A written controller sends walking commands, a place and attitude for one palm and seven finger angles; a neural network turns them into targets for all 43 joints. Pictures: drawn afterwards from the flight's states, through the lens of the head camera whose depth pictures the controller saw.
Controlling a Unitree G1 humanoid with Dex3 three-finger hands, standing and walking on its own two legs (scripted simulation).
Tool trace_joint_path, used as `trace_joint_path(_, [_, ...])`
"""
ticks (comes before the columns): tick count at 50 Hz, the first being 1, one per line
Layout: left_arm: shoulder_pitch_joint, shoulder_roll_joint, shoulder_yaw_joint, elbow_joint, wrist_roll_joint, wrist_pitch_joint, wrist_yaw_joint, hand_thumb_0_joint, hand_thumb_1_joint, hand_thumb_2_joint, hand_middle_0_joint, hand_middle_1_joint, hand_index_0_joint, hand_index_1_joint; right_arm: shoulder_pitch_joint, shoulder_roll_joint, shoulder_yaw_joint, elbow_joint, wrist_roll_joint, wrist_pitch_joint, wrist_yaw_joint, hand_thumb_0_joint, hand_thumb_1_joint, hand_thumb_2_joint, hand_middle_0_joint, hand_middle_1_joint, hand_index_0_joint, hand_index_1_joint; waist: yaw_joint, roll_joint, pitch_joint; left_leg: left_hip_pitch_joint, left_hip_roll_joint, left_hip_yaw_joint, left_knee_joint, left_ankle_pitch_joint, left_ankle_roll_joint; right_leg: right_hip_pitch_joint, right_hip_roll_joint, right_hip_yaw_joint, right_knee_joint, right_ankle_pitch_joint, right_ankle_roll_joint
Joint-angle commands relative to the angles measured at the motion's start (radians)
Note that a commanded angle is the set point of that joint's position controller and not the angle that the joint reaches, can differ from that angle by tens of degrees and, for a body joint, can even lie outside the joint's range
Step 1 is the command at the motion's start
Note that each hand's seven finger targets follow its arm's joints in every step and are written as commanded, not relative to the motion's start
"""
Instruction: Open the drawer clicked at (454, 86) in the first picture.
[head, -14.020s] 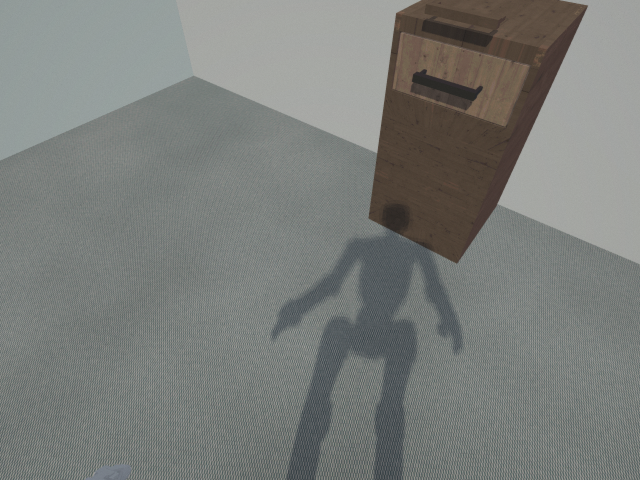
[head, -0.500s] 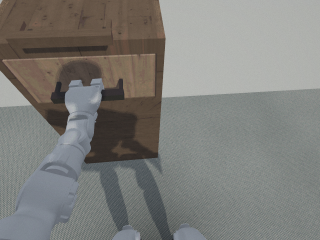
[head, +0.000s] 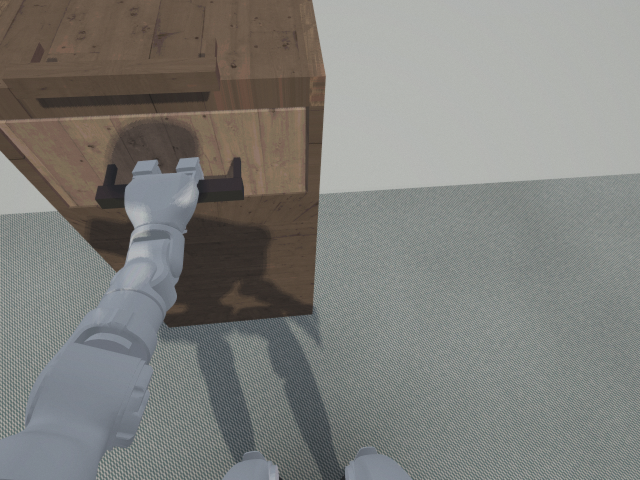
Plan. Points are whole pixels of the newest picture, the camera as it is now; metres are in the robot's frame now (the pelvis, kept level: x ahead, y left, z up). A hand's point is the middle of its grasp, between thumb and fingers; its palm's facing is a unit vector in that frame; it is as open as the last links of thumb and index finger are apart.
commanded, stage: pull the drawer open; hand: left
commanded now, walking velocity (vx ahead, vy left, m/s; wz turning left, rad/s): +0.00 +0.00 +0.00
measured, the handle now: (174, 180) +0.53 +0.18 +0.01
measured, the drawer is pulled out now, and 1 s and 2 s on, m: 0.00 0.13 0.24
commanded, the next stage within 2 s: none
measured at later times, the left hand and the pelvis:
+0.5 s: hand (174, 253) +0.42 +0.18 -0.01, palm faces -0.03 -0.07 -1.00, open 5.9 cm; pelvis +0.03 +0.00 +0.02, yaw +0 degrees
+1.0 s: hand (170, 306) +0.34 +0.17 -0.01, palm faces -0.01 -0.08 -1.00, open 5.9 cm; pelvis +0.02 -0.01 +0.02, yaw +0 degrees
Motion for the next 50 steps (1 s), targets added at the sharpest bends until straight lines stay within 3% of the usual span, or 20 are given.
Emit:
trace_joint_path(1, [-0.242,0.134,0.044,-0.183,-0.014,-0.015,0.014,0.0,0.9,0.9,-0.4,-1.35,-0.4,-1.35,0.115,-0.152,-0.054,-0.077,0.003,-0.01,-0.011,0.0,-0.9,-0.9,0.2,0.3,0.2,0.3,0.026,-0.001,-0.415,0.359,-0.02,-0.045,-0.089,0.4,-0.003,0.21,0.027,0.013,-0.111,0.366,-0.014])
trace_joint_path(3, [-0.178,0.11,0.04,-0.217,-0.02,-0.02,0.014,0.0,0.9,0.9,-0.4,-1.35,-0.4,-1.35,0.105,-0.148,-0.057,-0.087,0.003,-0.009,-0.006,0.0,-0.9,-0.9,0.2,0.3,0.2,0.3,0.046,0.008,-0.422,0.382,-0.018,-0.039,-0.094,0.434,-0.006,0.229,0.028,0.01,-0.112,0.392,-0.017])
trace_joint_path(4, [-0.157,0.104,0.041,-0.208,-0.022,-0.02,0.013,0.0,0.9,0.9,-0.4,-1.35,-0.4,-1.35,0.1,-0.149,-0.059,-0.084,0.002,-0.006,-0.006,0.0,-0.9,-0.9,0.2,0.3,0.2,0.3,0.04,-0.025,-0.418,0.38,-0.016,-0.043,-0.091,0.452,-0.004,0.234,0.028,0.01,-0.113,0.408,-0.016])
trace_joint_path(11, [-0.018,0.063,0.029,-0.314,-0.015,-0.007,0.033,0.0,0.9,0.9,-0.4,-1.35,-0.4,-1.35,0.068,-0.145,-0.066,-0.098,0.005,0.01,0.005,0.0,-0.9,-0.9,0.2,0.3,0.2,0.3,0.068,-0.035,-0.385,0.426,-0.008,-0.038,-0.112,0.536,-0.008,0.266,0.028,0.007,-0.125,0.463,-0.017])
trace_joint_path(14, [0.016,0.053,0.021,-0.353,-0.014,0.011,0.038,0.0,0.9,0.9,-0.4,-1.35,-0.4,-1.35,0.048,-0.145,-0.067,-0.102,0.006,0.016,0.007,0.0,-0.9,-0.9,0.2,0.3,0.2,0.3,0.068,-0.043,-0.374,0.432,-0.008,-0.041,-0.118,0.567,-0.009,0.286,0.025,0.01,-0.13,0.492,-0.017])
trace_joint_path(18, [0.069,-0.015,-0.029,-0.435,-0.015,0.032,0.043,0.0,0.9,0.9,-0.4,-1.35,-0.4,-1.35,0.021,-0.137,-0.068,-0.116,0.007,0.022,0.015,0.0,-0.9,-0.9,0.2,0.3,0.2,0.3,0.073,-0.018,-0.365,0.492,-0.001,-0.045,-0.127,0.619,-0.012,0.273,0.025,0.001,-0.137,0.486,-0.018])
trace_joint_path(19, [0.088,0.006,-0.01,-0.45,-0.014,0.037,0.045,0.0,0.9,0.9,-0.4,-1.35,-0.4,-1.35,0.012,-0.138,-0.07,-0.118,0.006,0.025,0.016,0.0,-0.9,-0.9,0.2,0.3,0.2,0.3,0.076,-0.032,-0.373,0.503,0.002,-0.05,-0.122,0.645,-0.011,0.281,0.025,0.004,-0.136,0.494,-0.018])
trace_joint_path(23, [0.19,-0.055,-0.057,-0.52,-0.023,0.059,0.037,0.0,0.9,0.9,-0.4,-1.35,-0.4,-1.35,-0.021,-0.131,-0.065,-0.144,0.008,0.028,0.023,0.0,-0.9,-0.9,0.2,0.3,0.2,0.3,0.084,-0.036,-0.349,0.516,0.002,-0.051,-0.13,0.667,-0.012,0.3,0.023,0.001,-0.143,0.518,-0.016])
trace_joint_path(24, [0.188,-0.033,-0.042,-0.543,-0.024,0.058,0.034,0.0,0.9,0.9,-0.4,-1.35,-0.4,-1.35,-0.024,-0.132,-0.065,-0.144,0.007,0.028,0.022,0.0,-0.9,-0.9,0.2,0.3,0.2,0.3,0.082,-0.044,-0.353,0.519,0.003,-0.05,-0.127,0.68,-0.011,0.312,0.021,0.002,-0.141,0.533,-0.016])
trace_joint_path(28, [0.272,-0.024,-0.037,-0.586,-0.015,0.067,0.031,0.0,0.9,0.9,-0.4,-1.35,-0.4,-1.35,-0.059,-0.128,-0.057,-0.166,0.006,0.031,0.016,0.0,-0.9,-0.9,0.2,0.3,0.2,0.3,0.095,-0.061,-0.323,0.492,-0.01,-0.04,-0.135,0.621,-0.009,0.345,0.017,0.01,-0.149,0.54,-0.015])
trace_joint_path(29, [0.272,0.009,-0.013,-0.613,-0.013,0.064,0.033,0.0,0.9,0.9,-0.4,-1.35,-0.4,-1.35,-0.067,-0.131,-0.055,-0.166,0.004,0.031,0.013,0.0,-0.9,-0.9,0.2,0.3,0.2,0.3,0.1,-0.054,-0.333,0.494,-0.009,-0.041,-0.136,0.631,-0.011,0.355,0.015,0.013,-0.145,0.549,-0.017])
trace_joint_path(32, [0.341,-0.021,-0.032,-0.646,-0.01,0.067,0.035,0.0,0.9,0.9,-0.4,-1.35,-0.4,-1.35,-0.091,-0.122,-0.05,-0.182,0.004,0.027,0.013,0.0,-0.9,-0.9,0.2,0.3,0.2,0.3,0.106,-0.052,-0.309,0.497,-0.013,-0.037,-0.138,0.613,-0.012,0.356,0.014,0.011,-0.149,0.547,-0.016])
trace_joint_path(37, [0.381,0.01,-0.008,-0.693,0.001,0.067,0.045,0.0,0.9,0.9,-0.4,-1.35,-0.4,-1.35,-0.122,-0.119,-0.043,-0.193,0.005,0.021,0.009,0.0,-0.9,-0.9,0.2,0.3,0.2,0.3,0.119,-0.051,-0.29,0.476,-0.021,-0.034,-0.143,0.551,-0.014,0.36,0.014,0.017,-0.145,0.514,-0.02])
trace_joint_path(38, [0.387,-0.016,-0.031,-0.708,0.0,0.068,0.046,0.0,0.9,0.9,-0.4,-1.35,-0.4,-1.35,-0.129,-0.117,-0.042,-0.197,0.003,0.018,0.01,0.0,-0.9,-0.9,0.2,0.3,0.2,0.3,0.116,-0.045,-0.299,0.48,-0.024,-0.03,-0.143,0.538,-0.013,0.364,0.013,0.018,-0.146,0.518,-0.019])
trace_joint_path(40, [0.4,0.014,-0.007,-0.726,0.005,0.067,0.051,0.0,0.9,0.9,-0.4,-1.35,-0.4,-1.35,-0.136,-0.117,-0.04,-0.199,0.004,0.016,0.008,0.0,-0.9,-0.9,0.2,0.3,0.2,0.3,0.123,-0.041,-0.292,0.472,-0.024,-0.034,-0.144,0.532,-0.015,0.365,0.012,0.02,-0.141,0.51,-0.022])
trace_joint_path(41, [0.404,-0.025,-0.041,-0.734,0.003,0.068,0.05,0.0,0.9,0.9,-0.4,-1.35,-0.4,-1.35,-0.145,-0.113,-0.04,-0.202,0.004,0.015,0.008,0.0,-0.9,-0.9,0.2,0.3,0.2,0.3,0.115,-0.035,-0.285,0.478,-0.025,-0.033,-0.141,0.515,-0.015,0.35,0.012,0.018,-0.144,0.496,-0.021])
trace_joint_path(42, [0.403,-0.023,-0.04,-0.723,0.003,0.07,0.05,0.0,0.9,0.9,-0.4,-1.35,-0.4,-1.35,-0.145,-0.113,-0.039,-0.2,0.006,0.013,0.008,0.0,-0.9,-0.9,0.2,0.3,0.2,0.3,0.113,-0.051,-0.26,0.462,-0.026,-0.032,-0.146,0.483,-0.015,0.344,0.013,0.016,-0.148,0.474,-0.021])
trace_joint_path(44, [0.403,0.018,-0.005,-0.742,0.004,0.065,0.054,0.0,0.9,0.9,-0.4,-1.35,-0.4,-1.35,-0.155,-0.118,-0.039,-0.203,0.003,0.01,0.003,0.0,-0.9,-0.9,0.2,0.3,0.2,0.3,0.122,-0.061,-0.277,0.449,-0.029,-0.034,-0.147,0.461,-0.014,0.361,0.012,0.022,-0.144,0.464,-0.024])
trace_joint_path(47, [0.457,-0.011,-0.027,-0.754,0.002,0.065,0.055,0.0,0.9,0.9,-0.4,-1.35,-0.4,-1.35,-0.167,-0.111,-0.036,-0.211,0.005,0.005,0.003,0.0,-0.9,-0.9,0.2,0.3,0.2,0.3,0.127,-0.062,-0.267,0.444,-0.035,-0.027,-0.152,0.418,-0.014,0.361,0.011,0.022,-0.149,0.445,-0.022])
trace_joint_path(50, [0.46,0.001,-0.02,-0.771,0.003,0.061,0.057,0.0,0.9,0.9,-0.4,-1.35,-0.4,-1.35,-0.176,-0.111,-0.033,-0.213,0.005,0.001,0.0,0.0,-0.9,-0.9,0.2,0.3,0.2,0.3,0.132,-0.052,-0.26,0.433,-0.036,-0.028,-0.155,0.397,-0.015,0.359,0.01,0.027,-0.147,0.429,-0.024])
